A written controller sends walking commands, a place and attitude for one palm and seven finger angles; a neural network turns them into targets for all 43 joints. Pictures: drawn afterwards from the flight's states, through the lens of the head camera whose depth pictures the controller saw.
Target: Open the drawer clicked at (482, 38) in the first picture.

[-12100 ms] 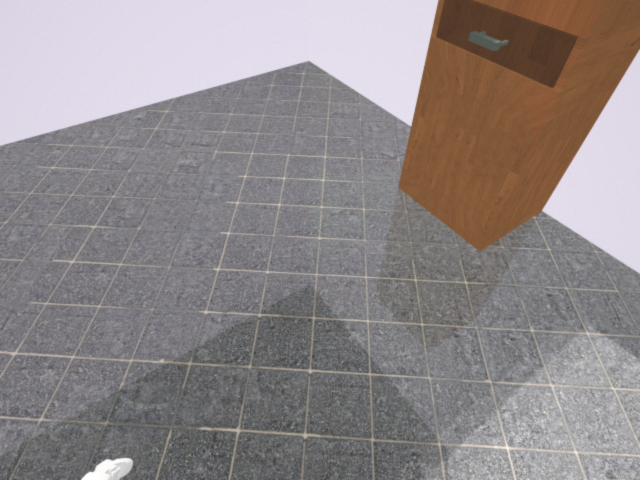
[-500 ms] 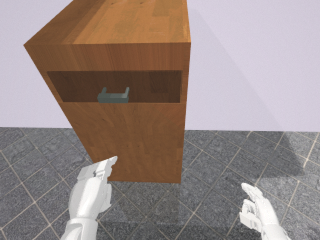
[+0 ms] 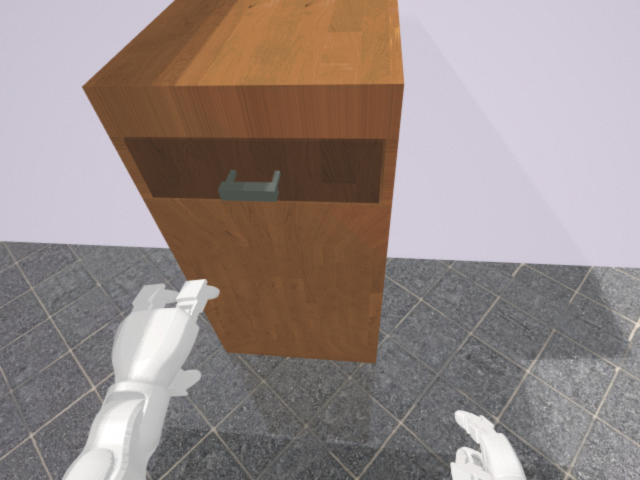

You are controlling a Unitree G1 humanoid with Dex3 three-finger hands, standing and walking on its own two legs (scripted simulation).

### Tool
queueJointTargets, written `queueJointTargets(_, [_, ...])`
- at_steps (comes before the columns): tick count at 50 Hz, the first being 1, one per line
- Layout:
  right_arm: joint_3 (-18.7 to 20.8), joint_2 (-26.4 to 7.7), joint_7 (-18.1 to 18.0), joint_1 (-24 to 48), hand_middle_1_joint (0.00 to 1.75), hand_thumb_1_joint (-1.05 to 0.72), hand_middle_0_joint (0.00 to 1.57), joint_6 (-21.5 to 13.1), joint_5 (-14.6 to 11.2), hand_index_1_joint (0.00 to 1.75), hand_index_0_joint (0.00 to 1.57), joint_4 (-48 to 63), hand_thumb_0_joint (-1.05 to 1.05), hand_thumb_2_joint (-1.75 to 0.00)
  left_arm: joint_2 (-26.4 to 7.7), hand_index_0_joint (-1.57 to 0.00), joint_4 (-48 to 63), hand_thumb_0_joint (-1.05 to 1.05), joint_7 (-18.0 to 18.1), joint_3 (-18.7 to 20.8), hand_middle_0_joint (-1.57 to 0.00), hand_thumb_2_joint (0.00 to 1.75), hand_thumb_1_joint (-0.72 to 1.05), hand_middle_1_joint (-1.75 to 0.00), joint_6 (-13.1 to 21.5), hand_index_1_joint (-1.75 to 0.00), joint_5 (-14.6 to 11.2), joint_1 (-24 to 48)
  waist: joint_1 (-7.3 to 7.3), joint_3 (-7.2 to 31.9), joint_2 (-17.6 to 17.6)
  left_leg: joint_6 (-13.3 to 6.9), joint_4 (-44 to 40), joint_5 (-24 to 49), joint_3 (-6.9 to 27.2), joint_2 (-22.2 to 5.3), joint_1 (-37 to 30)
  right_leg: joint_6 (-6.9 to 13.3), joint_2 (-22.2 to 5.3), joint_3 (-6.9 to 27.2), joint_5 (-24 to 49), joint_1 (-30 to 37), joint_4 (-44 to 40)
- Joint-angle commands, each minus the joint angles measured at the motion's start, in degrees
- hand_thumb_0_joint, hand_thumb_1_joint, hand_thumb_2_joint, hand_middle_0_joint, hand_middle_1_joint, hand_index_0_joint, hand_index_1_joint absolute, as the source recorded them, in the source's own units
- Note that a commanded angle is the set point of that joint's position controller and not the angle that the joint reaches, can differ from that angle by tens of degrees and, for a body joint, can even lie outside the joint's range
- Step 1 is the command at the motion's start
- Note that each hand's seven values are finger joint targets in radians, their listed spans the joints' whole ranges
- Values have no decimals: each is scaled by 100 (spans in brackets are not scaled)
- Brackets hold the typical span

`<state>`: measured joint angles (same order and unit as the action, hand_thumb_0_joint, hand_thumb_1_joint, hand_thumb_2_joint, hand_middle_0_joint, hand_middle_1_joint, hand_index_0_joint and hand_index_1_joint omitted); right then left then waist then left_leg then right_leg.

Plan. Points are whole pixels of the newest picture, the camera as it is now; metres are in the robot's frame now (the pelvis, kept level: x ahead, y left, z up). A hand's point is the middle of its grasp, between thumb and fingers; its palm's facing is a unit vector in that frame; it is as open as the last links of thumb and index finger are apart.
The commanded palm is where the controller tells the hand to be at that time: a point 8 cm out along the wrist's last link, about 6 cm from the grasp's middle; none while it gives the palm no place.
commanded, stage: raise the hand with hooked fingers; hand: left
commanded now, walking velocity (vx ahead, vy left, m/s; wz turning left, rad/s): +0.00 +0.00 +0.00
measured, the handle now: (251, 183) +0.58 +0.20 +0.03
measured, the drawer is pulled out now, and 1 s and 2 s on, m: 0.00 0.00 0.00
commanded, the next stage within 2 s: move the hooked fingers above the handle in 1.04 s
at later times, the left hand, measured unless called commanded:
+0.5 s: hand (126, 268) +0.31 +0.27 +0.12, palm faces +0.10 -0.06 -0.99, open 13.6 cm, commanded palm +0.28 +0.27 +0.18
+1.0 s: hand (124, 257) +0.32 +0.27 +0.14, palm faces +0.06 -0.07 -1.00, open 13.8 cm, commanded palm +0.29 +0.28 +0.20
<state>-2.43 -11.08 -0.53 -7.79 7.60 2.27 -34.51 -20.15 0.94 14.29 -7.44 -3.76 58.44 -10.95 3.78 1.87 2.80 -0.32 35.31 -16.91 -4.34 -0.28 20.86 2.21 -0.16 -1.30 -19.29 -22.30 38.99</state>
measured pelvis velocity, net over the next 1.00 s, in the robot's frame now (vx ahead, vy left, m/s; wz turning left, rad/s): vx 0.02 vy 0.02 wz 0.04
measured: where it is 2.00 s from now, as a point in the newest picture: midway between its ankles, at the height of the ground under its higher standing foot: outside the picture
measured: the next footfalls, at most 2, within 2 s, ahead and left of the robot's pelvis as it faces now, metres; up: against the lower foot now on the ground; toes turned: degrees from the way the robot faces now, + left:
none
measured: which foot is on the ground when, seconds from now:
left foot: down 0.00-1.00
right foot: down 0.00-1.00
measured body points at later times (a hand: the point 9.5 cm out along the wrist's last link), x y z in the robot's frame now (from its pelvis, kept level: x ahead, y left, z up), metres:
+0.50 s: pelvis +0.02 +0.03 +0.02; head +0.03 -0.01 +0.47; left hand +0.30 +0.27 +0.18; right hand +0.25 -0.17 -0.08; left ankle +0.02 +0.12 -0.72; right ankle +0.01 -0.09 -0.72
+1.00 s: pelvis +0.02 +0.02 +0.02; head +0.06 -0.01 +0.47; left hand +0.31 +0.27 +0.19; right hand +0.21 -0.20 -0.11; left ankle +0.02 +0.12 -0.72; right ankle +0.01 -0.09 -0.72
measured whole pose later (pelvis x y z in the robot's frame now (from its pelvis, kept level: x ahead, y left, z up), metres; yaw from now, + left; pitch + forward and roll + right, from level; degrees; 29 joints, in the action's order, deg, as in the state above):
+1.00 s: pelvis +0.02 +0.02 +0.02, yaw +3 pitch +1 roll +0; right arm 0.6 -16.0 0.1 -7.7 8.7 0.6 -37.2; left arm -31.0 3.9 -1.5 -0.2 4.5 49.3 5.4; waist 5.7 -2.0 4.9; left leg -1.9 22.3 -11.8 -2.0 1.6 11.9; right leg 0.3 -1.4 -3.5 -13.6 -11.2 23.4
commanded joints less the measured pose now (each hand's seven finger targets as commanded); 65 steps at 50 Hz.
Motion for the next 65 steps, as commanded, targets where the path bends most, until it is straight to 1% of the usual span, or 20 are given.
queueJointTargets(1, [323,-631,-94,1165,30,-90,20,-340,-2,30,20,1026,0,-90,-1271,-27,1526,0,232,1073,-27,46,-13,-96,93,-96,-30,1055,284,1018,-39,-130,-654,736,318,217,-365,39,-48,506,775,931,-1029])
queueJointTargets(4, [402,-687,-116,1052,30,-90,20,-440,-11,30,20,922,0,-90,-1228,-28,1715,0,296,1059,-28,43,-20,-100,292,-100,-189,1331,186,1258,140,-150,-683,1052,347,208,-735,43,-26,368,1117,968,-1037])
queueJointTargets(5, [419,-700,-118,1053,30,-90,20,-460,-17,30,20,899,0,-90,-1209,-28,1708,0,301,1062,-28,42,-22,-102,310,-102,-224,1451,136,1263,-64,-153,-691,1084,393,207,-748,37,-5,356,1090,956,-1058])
queueJointTargets(10, [494,-820,-83,1026,30,-90,20,-437,-111,30,20,750,0,-90,-1128,-29,1364,0,55,856,-29,37,-34,-110,161,-110,-315,1712,64,970,-250,-133,-879,1283,386,154,-886,11,4,191,1303,907,-1175])
queueJointTargets(17, [409,-854,-99,1082,30,-90,20,-233,-190,30,20,698,0,-90,-1598,-30,1243,0,-573,947,-30,30,-50,-120,-147,-120,-376,2394,120,973,-155,-97,-1170,1753,425,129,-1166,-4,16,59,1680,1350,-1322])
queueJointTargets(20, [372,-881,-109,1137,30,-90,20,-167,-190,30,20,715,0,-90,-1973,-30,1323,0,-782,1251,-30,30,-50,-120,-117,-120,-424,2760,160,1150,-3,-79,-1242,2083,461,118,-1306,8,52,58,1909,1594,-1363])
queueJointTargets(24, [339,-860,-91,1098,30,-90,20,-87,-210,30,20,681,0,-90,-1974,-30,1248,0,-1061,1158,-30,30,-50,-120,-73,-120,-536,3154,102,1154,133,-49,-1281,2592,472,87,-1531,-8,56,-3,2153,1621,-1457])
queueJointTargets(27, [322,-886,-78,1050,30,-90,20,-54,-232,30,20,646,0,-90,-2054,-30,1062,0,-1305,1164,-30,30,-50,-120,-72,-120,-644,3443,55,1090,-7,-42,-1348,2629,505,69,-1576,-16,71,-47,2129,1646,-1553])
queueJointTargets(31, [302,-931,-57,1024,30,-90,20,-48,-242,30,20,647,0,-90,-2329,-30,1050,0,-1583,1287,-30,30,-50,-120,0,-120,-714,3905,61,1362,64,-49,-1369,2729,525,96,-1653,-13,47,-46,2226,1838,-1594])
queueJointTargets(32, [321,-949,-59,987,30,-90,20,-40,-236,30,20,640,0,-90,-2427,-30,994,0,-1649,1355,-30,30,-50,-120,37,-120,-746,3951,63,1339,-30,-57,-1380,2778,524,96,-1662,-22,57,-47,2282,1855,-1618])
queueJointTargets(35, [337,-967,-10,990,30,-90,20,-29,-284,30,20,713,0,-90,-2084,-30,746,0,-1883,1217,-30,30,-50,-120,97,-120,-932,3343,75,1155,-79,-72,-1387,2786,504,93,-1538,-26,70,-61,2350,1838,-1667])
queueJointTargets(37, [356,-994,32,891,30,-90,20,-15,-262,30,20,698,0,-90,-2103,-30,822,0,-1976,1211,-30,30,-50,-120,199,-120,-979,3201,99,1109,-156,-69,-1415,2791,481,86,-1528,-47,52,-87,2341,1802,-1680])
queueJointTargets(41, [361,-1005,53,879,30,-90,20,-81,-195,30,20,782,0,-90,-2416,-30,1379,0,-1859,1564,-30,30,-50,-120,557,-120,-971,3299,200,1478,-160,-108,-1402,2750,509,138,-1481,-38,30,-56,2432,2003,-1612])
queueJointTargets(46, [416,-976,51,768,30,-90,20,-178,-170,30,20,676,0,-90,-2663,-30,1632,0,-1328,1984,-30,30,-50,-120,866,-120,-972,3477,256,1650,76,-78,-1356,2659,523,156,-1497,-17,12,-17,2346,1939,-1586])
queueJointTargets(51, [459,-984,65,785,30,-90,20,-156,-253,30,20,536,0,-90,-2364,-30,1050,0,-1043,1732,-30,30,-50,-120,612,-120,-933,3458,172,1390,79,-72,-1351,2306,417,167,-1349,-29,1,4,2121,1717,-1634])
queueJointTargets(54, [453,-1026,51,882,30,-90,20,-90,-301,30,20,563,0,-90,-2169,-30,797,0,-1152,1383,-30,30,-50,-120,317,-120,-870,3435,115,1164,-48,-77,-1435,2015,386,177,-1238,-49,16,-19,1874,1630,-1680])
queueJointTargets(57, [434,-1027,19,967,30,-90,20,-65,-310,30,20,636,0,-90,-2109,-30,840,0,-1407,1167,-30,30,-50,-120,190,-120,-870,3372,95,1267,-152,-129,-1468,1862,371,192,-1295,-69,-3,15,1817,1769,-1710])
queueJointTargets(60, [386,-1019,-48,978,30,-90,20,-101,-313,30,20,652,0,-90,-1967,-30,775,0,-1564,919,-30,30,-50,-120,273,-120,-846,3924,-66,1073,-334,-159,-1470,1619,424,187,-1243,-81,25,12,1622,1560,-1786])
queueJointTargets(61, [380,-1006,-75,908,30,-90,20,-119,-291,30,20,590,0,-90,-2046,-30,664,0,-1571,959,-30,30,-50,-120,360,-120,-794,4024,-64,1049,-442,-166,-1481,1582,410,180,-1257,-92,11,-12,1565,1526,-1793])
queueJointTargets(65, [379,-1001,-155,815,30,-90,20,-165,-273,30,20,531,0,-90,-2430,-30,502,0,-1414,1334,-30,30,-50,-120,691,-120,-757,4514,6,1180,-207,-165,-1460,1526,426,223,-1226,-60,26,37,1520,1587,-1792])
